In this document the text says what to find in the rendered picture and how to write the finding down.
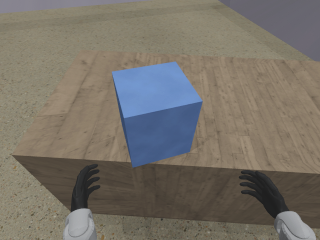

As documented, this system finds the robot right forearm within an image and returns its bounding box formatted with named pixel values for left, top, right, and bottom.
left=274, top=211, right=316, bottom=240

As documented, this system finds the pedestal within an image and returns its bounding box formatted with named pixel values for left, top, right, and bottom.
left=12, top=49, right=320, bottom=229

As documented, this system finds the robot right hand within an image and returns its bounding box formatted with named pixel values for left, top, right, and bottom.
left=239, top=170, right=289, bottom=219

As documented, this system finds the robot left forearm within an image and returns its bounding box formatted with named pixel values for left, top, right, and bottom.
left=62, top=208, right=97, bottom=240

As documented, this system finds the carton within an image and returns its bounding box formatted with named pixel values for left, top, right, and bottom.
left=112, top=61, right=203, bottom=168

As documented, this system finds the robot left hand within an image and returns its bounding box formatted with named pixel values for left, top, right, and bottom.
left=70, top=164, right=101, bottom=213

